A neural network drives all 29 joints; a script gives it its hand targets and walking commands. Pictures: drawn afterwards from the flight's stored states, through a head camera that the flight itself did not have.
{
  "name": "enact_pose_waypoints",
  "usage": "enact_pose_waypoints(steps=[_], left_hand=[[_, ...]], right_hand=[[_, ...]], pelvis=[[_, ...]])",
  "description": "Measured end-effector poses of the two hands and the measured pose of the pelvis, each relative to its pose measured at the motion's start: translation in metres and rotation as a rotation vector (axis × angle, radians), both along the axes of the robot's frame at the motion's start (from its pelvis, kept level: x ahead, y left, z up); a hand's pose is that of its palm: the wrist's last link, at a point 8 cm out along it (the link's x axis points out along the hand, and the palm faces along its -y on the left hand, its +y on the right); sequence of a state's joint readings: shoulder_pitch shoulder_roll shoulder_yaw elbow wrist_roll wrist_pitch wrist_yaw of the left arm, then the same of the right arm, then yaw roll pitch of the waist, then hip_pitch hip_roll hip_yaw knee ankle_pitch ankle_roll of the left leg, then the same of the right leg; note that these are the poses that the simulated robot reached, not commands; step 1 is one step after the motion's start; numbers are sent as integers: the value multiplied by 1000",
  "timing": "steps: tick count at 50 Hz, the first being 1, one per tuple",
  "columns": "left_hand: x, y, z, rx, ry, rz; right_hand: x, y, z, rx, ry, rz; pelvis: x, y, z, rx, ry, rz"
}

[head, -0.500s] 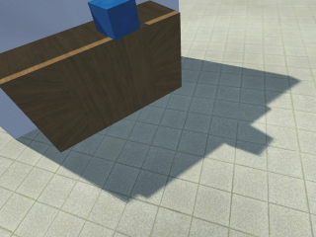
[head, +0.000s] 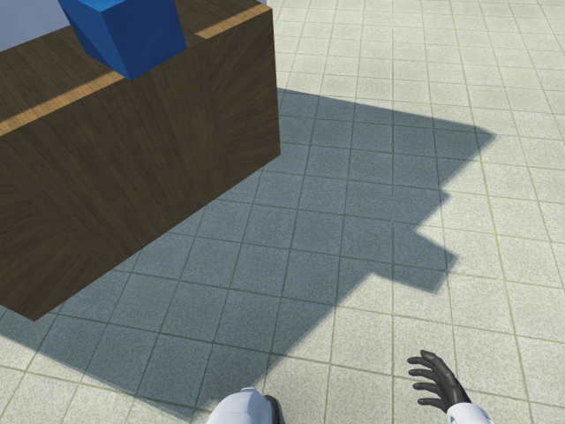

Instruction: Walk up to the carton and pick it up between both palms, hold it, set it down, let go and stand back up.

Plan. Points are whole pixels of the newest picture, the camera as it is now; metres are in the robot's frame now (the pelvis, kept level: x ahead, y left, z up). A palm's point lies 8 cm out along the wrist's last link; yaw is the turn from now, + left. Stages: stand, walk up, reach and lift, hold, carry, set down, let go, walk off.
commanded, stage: walk up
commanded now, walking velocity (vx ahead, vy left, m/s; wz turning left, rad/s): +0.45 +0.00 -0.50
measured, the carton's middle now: (123, 19) +1.04 +0.54 +0.01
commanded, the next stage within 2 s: none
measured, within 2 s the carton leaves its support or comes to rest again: neither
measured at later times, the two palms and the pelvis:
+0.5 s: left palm (216, 291) +0.32 +0.17 -0.08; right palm (517, 405) +0.19 -0.31 -0.14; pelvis +0.15 -0.05 +0.00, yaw +7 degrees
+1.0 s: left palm out of the picture +0.07 +0.23 -0.12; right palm (489, 353) +0.24 -0.26 -0.07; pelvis +0.12 -0.05 +0.03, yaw +21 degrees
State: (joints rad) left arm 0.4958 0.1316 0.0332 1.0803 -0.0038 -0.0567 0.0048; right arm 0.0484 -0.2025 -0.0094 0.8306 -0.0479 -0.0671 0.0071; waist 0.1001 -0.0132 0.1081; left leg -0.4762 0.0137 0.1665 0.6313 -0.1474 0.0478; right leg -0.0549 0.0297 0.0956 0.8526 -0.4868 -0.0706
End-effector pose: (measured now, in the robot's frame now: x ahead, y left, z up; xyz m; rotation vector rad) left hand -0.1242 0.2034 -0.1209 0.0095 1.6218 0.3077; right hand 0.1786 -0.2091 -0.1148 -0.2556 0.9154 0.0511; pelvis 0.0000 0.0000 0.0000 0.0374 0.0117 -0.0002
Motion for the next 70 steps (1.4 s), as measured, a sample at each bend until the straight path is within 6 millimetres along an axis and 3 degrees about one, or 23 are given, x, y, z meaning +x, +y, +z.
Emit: enact_pose_waypoints(steps=[3, 6, 9, 12, 14, 16, 18, 20, 23, 28, 33, 36, 40, 46, 49, 53, 61, 66, 70], left_hand=[[78, 24, -2, 15, -90, -100], [172, 44, 3, 40, -213, -245], [270, 51, 13, 74, -344, -373], [368, 45, 30, 141, -518, -428], [421, 31, 43, 166, -632, -436], [460, 13, 53, 174, -724, -430], [482, -4, 56, 182, -791, -419], [484, -19, 52, 168, -797, -412], [463, -33, 43, 141, -740, -359], [403, -38, 27, 117, -639, -221], [330, -18, 6, 122, -556, -71], [282, 1, -12, 124, -501, 19], [224, 18, -17, 126, -378, 104], [192, 25, -2, 121, -333, 125], [192, 24, 1, 103, -326, 129], [211, 15, 4, 85, -369, 144], [285, -18, 13, 88, -478, 105], [336, -46, 24, 146, -553, 87], [345, -76, 33, 188, -559, 120]], right_hand=[[-17, -11, -2, -13, 59, -96], [-48, -23, -5, -19, 144, -200], [-82, -31, -7, -19, 232, -305], [-116, -37, -9, -14, 365, -379], [-131, -42, -11, -12, 464, -389], [-134, -51, -15, -4, 535, -388], [-122, -63, -25, 2, 561, -378], [-94, -77, -33, -3, 537, -366], [-33, -96, -33, -29, 435, -305], [64, -105, -11, -76, 248, -161], [120, -86, 11, -107, 139, -25], [130, -67, 18, -126, 102, 43], [114, -49, 30, -149, 105, 83], [84, -37, 36, -147, 176, 94], [70, -43, 40, -163, 210, 85], [53, -64, 45, -195, 263, 67], [41, -131, 46, -258, 368, 3], [59, -178, 27, -268, 432, -7], [103, -198, 8, -276, 444, 76]], pelvis=[[29, 6, 5, 8, -16, -45], [57, 7, 11, 17, -26, -90], [84, 3, 14, 22, -35, -127], [103, -7, 15, 13, -37, -89], [113, -16, 13, 11, -38, -55], [126, -27, 9, 12, -40, -20], [139, -39, 0, 16, -39, 17], [144, -46, -3, 4, -38, 50], [147, -51, 0, 1, -38, 95], [143, -56, 7, -18, -31, 164], [133, -55, 5, -45, -22, 234], [124, -49, -1, -59, -22, 274], [117, -43, 8, -71, -29, 294], [112, -40, 23, -88, -17, 343], [116, -44, 28, -96, -9, 365], [124, -53, 33, -101, -5, 399], [147, -88, 32, -95, 6, 456], [173, -123, 23, -72, 19, 500], [194, -147, 19, -73, 6, 561]])
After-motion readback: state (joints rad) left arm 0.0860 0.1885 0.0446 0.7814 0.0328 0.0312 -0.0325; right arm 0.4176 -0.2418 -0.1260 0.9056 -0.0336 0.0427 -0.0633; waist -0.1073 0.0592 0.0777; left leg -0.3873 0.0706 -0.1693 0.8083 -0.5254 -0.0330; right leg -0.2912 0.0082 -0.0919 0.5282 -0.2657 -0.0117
